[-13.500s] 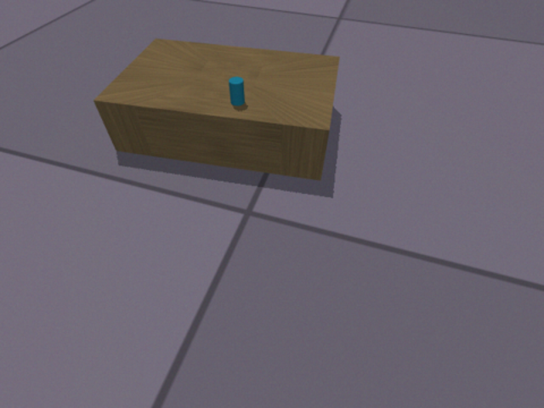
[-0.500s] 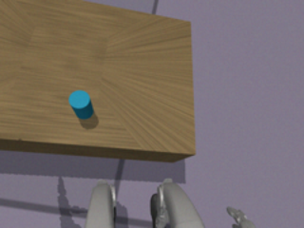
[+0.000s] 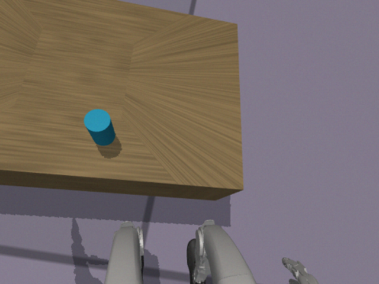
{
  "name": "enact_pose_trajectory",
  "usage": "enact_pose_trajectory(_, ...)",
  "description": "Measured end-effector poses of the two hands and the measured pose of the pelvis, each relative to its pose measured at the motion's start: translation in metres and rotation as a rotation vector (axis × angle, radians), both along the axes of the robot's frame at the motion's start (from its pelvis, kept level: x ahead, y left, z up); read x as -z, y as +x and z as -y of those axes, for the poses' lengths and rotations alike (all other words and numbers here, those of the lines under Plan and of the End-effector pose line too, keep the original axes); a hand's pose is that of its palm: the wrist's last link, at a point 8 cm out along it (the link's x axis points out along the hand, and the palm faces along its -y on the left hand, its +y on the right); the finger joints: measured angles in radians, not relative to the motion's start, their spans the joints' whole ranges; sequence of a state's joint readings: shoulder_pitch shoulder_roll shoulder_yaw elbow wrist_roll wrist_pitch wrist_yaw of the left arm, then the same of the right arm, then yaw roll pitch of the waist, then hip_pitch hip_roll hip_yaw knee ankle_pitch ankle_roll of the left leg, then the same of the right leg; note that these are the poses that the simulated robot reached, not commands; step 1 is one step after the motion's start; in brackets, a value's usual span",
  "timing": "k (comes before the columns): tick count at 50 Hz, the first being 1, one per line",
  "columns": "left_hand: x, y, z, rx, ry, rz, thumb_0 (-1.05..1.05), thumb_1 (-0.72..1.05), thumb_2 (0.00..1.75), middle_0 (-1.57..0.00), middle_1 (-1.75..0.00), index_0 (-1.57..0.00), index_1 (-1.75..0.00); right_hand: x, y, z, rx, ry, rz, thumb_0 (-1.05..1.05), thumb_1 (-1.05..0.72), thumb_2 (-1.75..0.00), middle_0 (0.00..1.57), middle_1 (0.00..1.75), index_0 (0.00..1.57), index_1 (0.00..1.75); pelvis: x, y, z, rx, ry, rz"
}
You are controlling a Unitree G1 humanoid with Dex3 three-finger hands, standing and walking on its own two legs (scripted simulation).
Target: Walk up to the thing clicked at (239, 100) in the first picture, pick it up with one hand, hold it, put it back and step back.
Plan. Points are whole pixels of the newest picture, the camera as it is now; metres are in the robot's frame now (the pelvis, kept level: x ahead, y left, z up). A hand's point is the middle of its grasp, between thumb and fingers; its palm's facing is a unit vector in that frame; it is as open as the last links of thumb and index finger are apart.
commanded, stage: go down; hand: left
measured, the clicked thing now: (101, 128) +0.52 +0.20 -0.26
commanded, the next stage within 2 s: approach in 1.70 s
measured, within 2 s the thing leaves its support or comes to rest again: neither
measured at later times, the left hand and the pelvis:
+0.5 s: hand out of the picture +0.43 +0.40 +0.07, palm faces +0.25 -0.97 +0.01, open 17.3 cm; pelvis +0.00 +0.00 -0.01, yaw +0 degrees
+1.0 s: hand out of the picture +0.43 +0.41 +0.06, palm faces +0.26 -0.97 +0.01, open 17.4 cm; pelvis +0.00 +0.00 -0.01, yaw +0 degrees
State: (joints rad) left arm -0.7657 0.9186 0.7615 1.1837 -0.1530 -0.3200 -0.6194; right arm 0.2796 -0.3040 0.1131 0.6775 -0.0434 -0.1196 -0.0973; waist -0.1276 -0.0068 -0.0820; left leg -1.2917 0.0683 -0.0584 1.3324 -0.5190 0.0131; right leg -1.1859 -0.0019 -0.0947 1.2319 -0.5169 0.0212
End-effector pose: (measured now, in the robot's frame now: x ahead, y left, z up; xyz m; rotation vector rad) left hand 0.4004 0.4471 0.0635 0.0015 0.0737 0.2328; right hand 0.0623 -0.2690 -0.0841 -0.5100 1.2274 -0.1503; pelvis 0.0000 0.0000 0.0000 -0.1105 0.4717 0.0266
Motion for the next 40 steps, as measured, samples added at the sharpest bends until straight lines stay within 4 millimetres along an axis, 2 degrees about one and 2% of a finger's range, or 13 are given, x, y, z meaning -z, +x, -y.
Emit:
enact_pose_trajectory(15,-0.006,-0.002,-0.005,-0.011,0.0,0.039,-0.01,-0.47,0.06,-0.04,-0.06,-0.04,-0.05,0.003,0.003,0.005,-0.004,-0.016,0.006,0.01,-0.91,-0.9,0.21,0.3,0.21,0.3,0.004,0.0,0.003,-0.003,-0.002,-0.006)
enact_pose_trajectory(26,-0.004,0.001,-0.004,-0.017,-0.006,0.054,-0.01,-0.49,0.06,-0.04,-0.06,-0.04,-0.06,0.007,0.003,0.004,-0.009,-0.009,0.012,0.01,-0.9,-0.9,0.21,0.3,0.21,0.3,0.007,-0.003,0.003,0.0,-0.002,-0.012)
enact_pose_trajectory(33,-0.011,0.004,-0.005,-0.026,-0.007,0.055,-0.01,-0.5,0.07,-0.04,-0.07,-0.04,-0.06,0.004,0.005,0.003,-0.002,-0.01,0.022,0.01,-0.9,-0.9,0.21,0.3,0.21,0.3,0.005,-0.001,0.003,0.0,-0.002,-0.009)
enact_pose_trajectory(40,-0.012,-0.002,-0.008,-0.032,-0.002,0.026,-0.01,-0.5,0.07,-0.05,-0.07,-0.04,-0.07,0.003,0.003,0.003,0.001,-0.005,0.02,0.01,-0.91,-0.9,0.21,0.3,0.21,0.3,0.003,0.0,0.003,0.001,-0.001,-0.004)
